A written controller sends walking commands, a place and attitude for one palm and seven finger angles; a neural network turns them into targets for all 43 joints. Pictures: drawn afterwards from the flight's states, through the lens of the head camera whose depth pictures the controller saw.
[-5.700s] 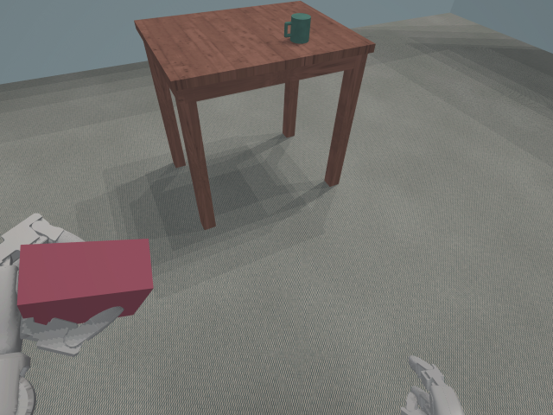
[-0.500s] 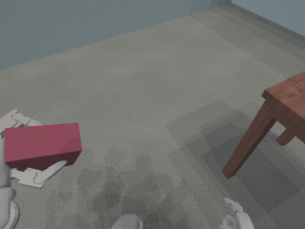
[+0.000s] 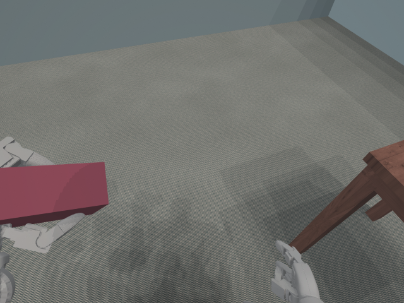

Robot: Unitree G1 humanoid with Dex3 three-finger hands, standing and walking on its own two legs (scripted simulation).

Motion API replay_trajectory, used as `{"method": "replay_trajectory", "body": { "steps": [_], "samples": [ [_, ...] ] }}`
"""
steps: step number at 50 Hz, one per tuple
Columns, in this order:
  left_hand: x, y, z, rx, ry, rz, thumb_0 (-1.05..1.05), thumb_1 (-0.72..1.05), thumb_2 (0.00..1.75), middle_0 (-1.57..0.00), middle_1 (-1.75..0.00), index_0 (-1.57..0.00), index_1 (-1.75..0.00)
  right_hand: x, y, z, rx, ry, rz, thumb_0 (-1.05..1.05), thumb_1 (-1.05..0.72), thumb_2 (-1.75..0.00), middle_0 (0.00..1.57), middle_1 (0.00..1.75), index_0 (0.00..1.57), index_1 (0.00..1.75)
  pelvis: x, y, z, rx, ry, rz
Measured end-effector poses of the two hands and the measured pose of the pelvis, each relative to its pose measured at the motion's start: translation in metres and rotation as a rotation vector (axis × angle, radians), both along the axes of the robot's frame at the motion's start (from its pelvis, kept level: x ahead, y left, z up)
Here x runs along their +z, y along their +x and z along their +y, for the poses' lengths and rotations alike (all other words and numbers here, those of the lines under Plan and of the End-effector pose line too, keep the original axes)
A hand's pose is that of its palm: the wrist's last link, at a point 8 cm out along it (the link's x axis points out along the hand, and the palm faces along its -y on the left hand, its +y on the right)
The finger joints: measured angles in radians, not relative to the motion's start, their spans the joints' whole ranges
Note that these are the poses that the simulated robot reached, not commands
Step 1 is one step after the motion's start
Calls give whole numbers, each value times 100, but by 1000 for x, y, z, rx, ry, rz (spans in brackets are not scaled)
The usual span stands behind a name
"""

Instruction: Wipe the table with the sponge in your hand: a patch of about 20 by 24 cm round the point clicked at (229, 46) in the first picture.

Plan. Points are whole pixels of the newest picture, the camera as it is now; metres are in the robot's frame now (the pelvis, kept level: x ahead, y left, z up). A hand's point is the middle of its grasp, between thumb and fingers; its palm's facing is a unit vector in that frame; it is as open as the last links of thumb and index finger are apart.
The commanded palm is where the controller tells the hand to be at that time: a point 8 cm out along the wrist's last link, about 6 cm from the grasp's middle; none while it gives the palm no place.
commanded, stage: turn to face it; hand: left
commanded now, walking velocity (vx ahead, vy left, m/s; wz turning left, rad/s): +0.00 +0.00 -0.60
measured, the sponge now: (68, 194) +0.22 +0.22 +0.17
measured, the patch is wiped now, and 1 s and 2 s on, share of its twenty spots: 0.00 0.00 0.00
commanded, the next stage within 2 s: none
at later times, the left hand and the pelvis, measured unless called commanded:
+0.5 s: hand (139, 198) +0.22 +0.12 +0.18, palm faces +0.16 -0.87 -0.46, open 9.7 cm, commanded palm +0.18 +0.17 +0.18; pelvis -0.05 -0.05 +0.00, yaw -16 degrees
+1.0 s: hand (233, 261) +0.16 -0.01 +0.16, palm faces -0.14 -0.86 -0.49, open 9.7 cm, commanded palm +0.13 +0.08 +0.18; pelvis -0.16 -0.06 -0.02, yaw -34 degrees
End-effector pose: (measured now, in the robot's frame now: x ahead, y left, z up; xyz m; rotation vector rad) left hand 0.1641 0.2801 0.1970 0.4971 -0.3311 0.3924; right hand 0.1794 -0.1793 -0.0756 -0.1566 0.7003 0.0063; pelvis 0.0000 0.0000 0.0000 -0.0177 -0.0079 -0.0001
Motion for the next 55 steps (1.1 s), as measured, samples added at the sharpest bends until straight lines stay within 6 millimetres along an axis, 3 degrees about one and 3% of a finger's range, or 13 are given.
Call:
{"method": "replay_trajectory", "body": {
  "steps": [4,9,17,22,28,38,43,49,55],
  "samples": [
    [1,8,-24,-12,27,20,0,-45,100,-80,-134,-79,-134,-9,-2,-6,6,65,-26,1,-90,-90,20,30,20,30,-4,-2,-17,-44,11,-10],
    [-10,27,-60,-65,29,63,0,-45,100,-80,-134,-79,-134,-26,-16,-51,-63,69,-13,1,-90,-90,21,30,21,30,-13,-12,-38,-90,25,-17],
    [-6,34,-108,-246,50,119,0,-45,100,-80,-134,-79,-134,-10,-84,-142,-300,-68,62,1,-90,-90,20,30,20,30,-1,-30,-53,-193,69,2],
    [5,29,-115,-292,77,78,0,-45,100,-80,-134,-79,-134,-2,-132,-173,-397,-128,108,1,-91,-90,19,30,20,30,1,-42,-55,-248,74,15],
    [1,20,-118,-325,30,50,0,-45,100,-80,-134,-79,-134,2,-174,-172,-441,-135,134,1,-91,-90,19,30,19,30,1,-63,-50,-311,83,23],
    [-3,1,-133,-444,73,35,0,-45,100,-80,-134,-79,-134,-10,-225,-122,-493,-20,81,1,-90,-90,20,30,20,30,-6,-104,-38,-426,51,-12],
    [-7,-5,-162,-469,86,76,0,-45,100,-80,-134,-79,-134,-28,-256,-108,-527,83,73,1,-90,-90,20,30,20,30,-8,-121,-48,-518,18,-23],
    [-14,-12,-227,-603,97,62,0,-45,100,-80,-134,-79,-134,-52,-313,-133,-600,99,121,1,-90,-90,20,30,20,30,-19,-158,-64,-573,15,-39],
    [1,-38,-260,-755,149,70,0,-45,100,-80,-134,-79,-134,-33,-380,-168,-769,19,161,1,-90,-90,20,30,20,30,-8,-180,-66,-665,60,-28]
  ]
}}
